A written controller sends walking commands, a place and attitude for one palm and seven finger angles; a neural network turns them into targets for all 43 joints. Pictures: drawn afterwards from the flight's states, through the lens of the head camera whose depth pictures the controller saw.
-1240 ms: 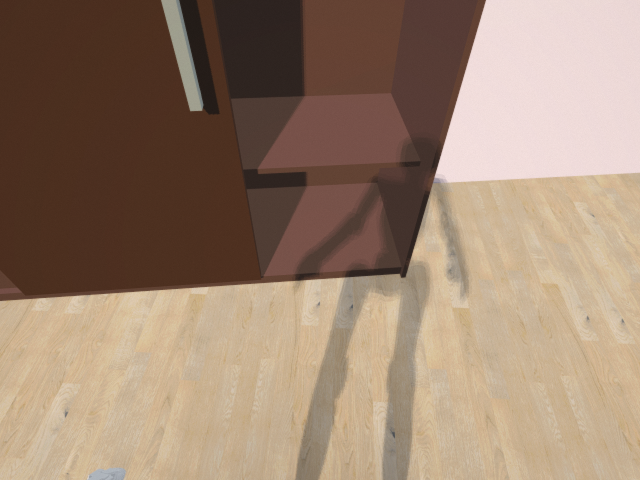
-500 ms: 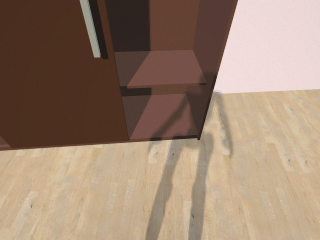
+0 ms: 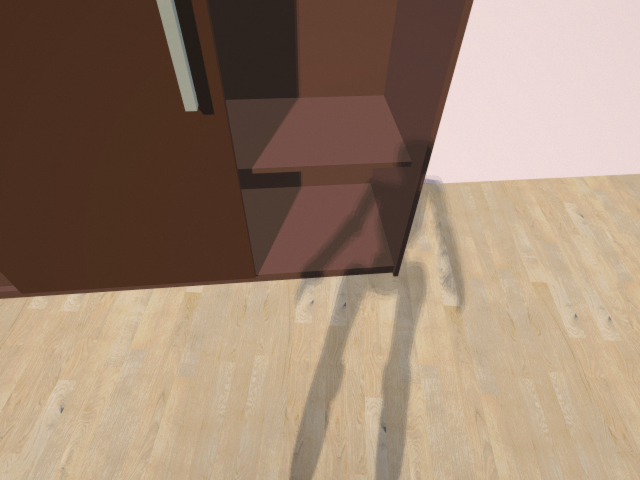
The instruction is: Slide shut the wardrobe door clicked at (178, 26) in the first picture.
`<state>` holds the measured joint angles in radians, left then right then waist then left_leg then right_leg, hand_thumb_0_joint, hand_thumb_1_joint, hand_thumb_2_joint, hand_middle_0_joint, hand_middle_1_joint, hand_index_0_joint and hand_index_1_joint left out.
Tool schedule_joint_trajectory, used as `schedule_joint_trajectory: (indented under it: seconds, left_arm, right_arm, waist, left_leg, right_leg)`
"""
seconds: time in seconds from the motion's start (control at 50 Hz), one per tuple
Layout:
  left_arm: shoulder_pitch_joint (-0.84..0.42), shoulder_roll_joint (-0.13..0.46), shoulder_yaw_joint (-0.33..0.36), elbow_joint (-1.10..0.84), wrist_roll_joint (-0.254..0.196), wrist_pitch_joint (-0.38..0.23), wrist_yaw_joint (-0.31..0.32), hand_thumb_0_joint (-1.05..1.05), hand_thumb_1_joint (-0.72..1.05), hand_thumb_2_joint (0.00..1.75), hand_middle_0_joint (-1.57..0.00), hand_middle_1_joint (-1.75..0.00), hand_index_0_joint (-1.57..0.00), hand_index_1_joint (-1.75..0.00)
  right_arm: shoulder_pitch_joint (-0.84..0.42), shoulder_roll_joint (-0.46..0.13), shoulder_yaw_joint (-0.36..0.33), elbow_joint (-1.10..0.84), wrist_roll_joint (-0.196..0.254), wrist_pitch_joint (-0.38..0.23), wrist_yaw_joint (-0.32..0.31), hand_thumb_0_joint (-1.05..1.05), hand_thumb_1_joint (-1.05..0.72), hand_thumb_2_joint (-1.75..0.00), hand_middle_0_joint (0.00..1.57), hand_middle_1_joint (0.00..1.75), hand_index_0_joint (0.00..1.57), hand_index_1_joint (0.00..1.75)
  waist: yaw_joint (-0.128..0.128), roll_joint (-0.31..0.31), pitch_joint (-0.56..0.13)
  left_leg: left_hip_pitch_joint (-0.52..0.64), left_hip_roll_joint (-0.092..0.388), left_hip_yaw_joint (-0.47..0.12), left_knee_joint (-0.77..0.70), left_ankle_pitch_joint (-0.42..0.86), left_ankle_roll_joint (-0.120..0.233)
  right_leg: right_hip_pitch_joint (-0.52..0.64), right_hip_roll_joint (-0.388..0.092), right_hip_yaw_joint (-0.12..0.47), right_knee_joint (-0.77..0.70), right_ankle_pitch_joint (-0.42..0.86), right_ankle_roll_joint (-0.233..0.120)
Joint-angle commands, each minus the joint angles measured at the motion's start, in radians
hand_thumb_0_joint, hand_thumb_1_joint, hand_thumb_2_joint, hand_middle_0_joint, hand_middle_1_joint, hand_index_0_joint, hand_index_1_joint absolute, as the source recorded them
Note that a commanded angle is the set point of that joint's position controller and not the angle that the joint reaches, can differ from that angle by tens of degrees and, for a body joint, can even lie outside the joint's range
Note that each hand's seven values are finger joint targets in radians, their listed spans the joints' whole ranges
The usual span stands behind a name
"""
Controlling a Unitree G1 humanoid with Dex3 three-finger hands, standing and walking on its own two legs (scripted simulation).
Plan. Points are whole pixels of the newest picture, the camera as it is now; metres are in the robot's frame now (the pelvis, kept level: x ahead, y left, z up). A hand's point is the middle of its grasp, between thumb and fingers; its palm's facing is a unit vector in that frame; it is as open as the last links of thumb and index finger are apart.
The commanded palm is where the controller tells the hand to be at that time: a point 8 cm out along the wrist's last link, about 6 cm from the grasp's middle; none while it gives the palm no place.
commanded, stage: look at it before walking up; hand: left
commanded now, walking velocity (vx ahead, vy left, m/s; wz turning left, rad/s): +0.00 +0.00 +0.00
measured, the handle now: (178, 43) +0.89 +0.36 +0.15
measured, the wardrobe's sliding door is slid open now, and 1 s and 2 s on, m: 0.55 0.55 0.55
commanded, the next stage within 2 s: turn to face it in 0.40 s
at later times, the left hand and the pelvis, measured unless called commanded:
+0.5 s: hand out of the picture +0.09 +0.25 -0.15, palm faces -0.03 -0.94 -0.34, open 7.4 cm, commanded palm none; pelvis +0.01 +0.00 +0.00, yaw +0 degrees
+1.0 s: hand out of the picture +0.03 +0.20 -0.18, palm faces +0.08 -0.97 -0.24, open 7.4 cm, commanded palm none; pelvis -0.01 +0.00 -0.01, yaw +5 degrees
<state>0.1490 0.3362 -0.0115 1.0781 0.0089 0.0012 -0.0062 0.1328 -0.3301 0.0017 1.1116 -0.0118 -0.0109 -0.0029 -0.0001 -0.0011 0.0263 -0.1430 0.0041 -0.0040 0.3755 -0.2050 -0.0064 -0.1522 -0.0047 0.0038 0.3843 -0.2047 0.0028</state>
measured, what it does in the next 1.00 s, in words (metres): stands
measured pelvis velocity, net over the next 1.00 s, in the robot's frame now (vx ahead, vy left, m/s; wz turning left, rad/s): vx -0.01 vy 0.00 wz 0.08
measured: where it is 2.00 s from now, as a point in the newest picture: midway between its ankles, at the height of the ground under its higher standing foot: (290, 467)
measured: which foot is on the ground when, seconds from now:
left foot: down 0.00-1.00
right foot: down 0.00-1.00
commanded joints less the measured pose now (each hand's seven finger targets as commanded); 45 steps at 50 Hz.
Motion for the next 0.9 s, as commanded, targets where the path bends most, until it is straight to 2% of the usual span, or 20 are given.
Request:
schedule_joint_trajectory:
  seconds: [0.0, 0.3, 0.48, 0.54, 0.58, 0.7, 0.76, 0.84, 0.88]
  left_arm:
    - [-0.042, 0.204, 0.043, -0.063, 0.003, -0.025, 0.018, 0.0, 0.9, 0.9, -0.2, -0.3, -0.2, -0.3]
    - [-0.044, 0.21, 0.043, -0.061, 0.003, -0.028, 0.018, 0.0, 0.9, 0.9, -0.2, -0.3, -0.2, -0.3]
    - [-0.043, 0.211, 0.045, -0.06, 0.002, -0.03, 0.02, 0.0, 0.9, 0.9, -0.2, -0.3, -0.2, -0.3]
    - [-0.043, 0.214, 0.049, -0.065, 0.003, -0.028, 0.021, 0.0, 0.9, 0.9, -0.2, -0.3, -0.2, -0.3]
    - [-0.035, 0.198, 0.048, -0.067, 0.001, -0.023, 0.023, 0.0, 0.9, 0.9, -0.2, -0.3, -0.2, -0.3]
    - [0.009, 0.119, 0.037, -0.074, 0.001, 0.001, 0.033, 0.0, 0.9, 0.9, -0.2, -0.3, -0.2, -0.3]
    - [0.027, 0.099, 0.037, -0.084, 0.002, 0.01, 0.037, 0.0, 0.9, 0.9, -0.2, -0.3, -0.2, -0.3]
    - [0.049, 0.098, 0.045, -0.101, 0.003, 0.012, 0.041, 0.0, 0.9, 0.9, -0.2, -0.3, -0.2, -0.3]
    - [0.048, 0.092, 0.049, -0.112, 0.003, 0.015, 0.042, 0.0, 0.9, 0.9, -0.2, -0.3, -0.2, -0.3]
  right_arm:
    - [-0.052, -0.21, -0.034, -0.062, 0.004, -0.024, -0.01, 0.0, -0.9, -0.9, 0.2, 0.3, 0.2, 0.3]
    - [-0.066, -0.214, -0.033, -0.063, 0.005, -0.024, -0.011, 0.0, -0.9, -0.9, 0.2, 0.3, 0.2, 0.3]
    - [-0.067, -0.215, -0.033, -0.065, 0.006, -0.027, -0.014, 0.0, -0.9, -0.9, 0.2, 0.3, 0.2, 0.3]
    - [-0.068, -0.216, -0.033, -0.07, 0.006, -0.025, -0.013, 0.0, -0.9, -0.9, 0.2, 0.3, 0.2, 0.3]
    - [-0.065, -0.199, -0.031, -0.072, 0.004, -0.02, -0.012, 0.0, -0.9, -0.9, 0.2, 0.3, 0.2, 0.3]
    - [-0.013, -0.111, -0.017, -0.078, 0.002, 0.003, -0.009, 0.0, -0.9, -0.9, 0.2, 0.3, 0.2, 0.3]
    - [0.008, -0.087, -0.017, -0.087, 0.003, 0.013, -0.007, 0.0, -0.9, -0.9, 0.2, 0.3, 0.2, 0.3]
    - [0.033, -0.067, -0.025, -0.102, 0.002, 0.022, -0.006, 0.0, -0.9, -0.9, 0.2, 0.3, 0.2, 0.3]
    - [0.046, -0.054, -0.029, -0.108, 0.001, 0.027, -0.006, 0.0, -0.9, -0.9, 0.2, 0.3, 0.2, 0.3]
  waist:
    - [0.002, 0.006, -0.046]
    - [0.002, -0.008, -0.064]
    - [0.003, 0.006, -0.078]
    - [0.005, -0.003, -0.073]
    - [0.007, 0.011, -0.072]
    - [0.009, 0.001, -0.062]
    - [0.01, -0.007, -0.046]
    - [0.008, -0.042, -0.046]
    - [0.003, -0.043, -0.032]
  left_leg:
    - [0.004, 0.112, -0.095, -0.069, 0.108, 0.034]
    - [0.038, 0.116, -0.086, -0.066, 0.163, 0.032]
    - [0.051, 0.119, -0.081, -0.066, 0.22, 0.032]
    - [0.04, 0.116, -0.091, -0.055, 0.252, 0.033]
    - [0.032, 0.115, -0.09, -0.045, 0.251, 0.032]
    - [-0.025, 0.103, -0.099, 0.007, 0.258, 0.023]
    - [-0.069, 0.096, -0.106, 0.033, 0.235, 0.021]
    - [-0.107, 0.07, -0.098, 0.094, 0.196, 0.015]
    - [-0.12, 0.062, -0.101, 0.112, 0.147, 0.016]
  right_leg:
    - [-0.003, -0.111, 0.102, -0.069, 0.086, -0.029]
    - [0.016, -0.115, 0.098, -0.069, 0.159, -0.028]
    - [0.041, -0.117, 0.094, -0.062, 0.219, -0.029]
    - [0.05, -0.119, 0.078, -0.048, 0.236, -0.026]
    - [0.045, -0.124, 0.069, -0.038, 0.222, -0.022]
    - [0.028, -0.132, 0.047, 0.012, 0.2, -0.005]
    - [0.014, -0.136, 0.04, 0.031, 0.17, -0.001]
    - [-0.003, -0.165, 0.056, 0.034, 0.145, -0.021]
    - [-0.041, -0.175, 0.058, 0.031, 0.078, -0.031]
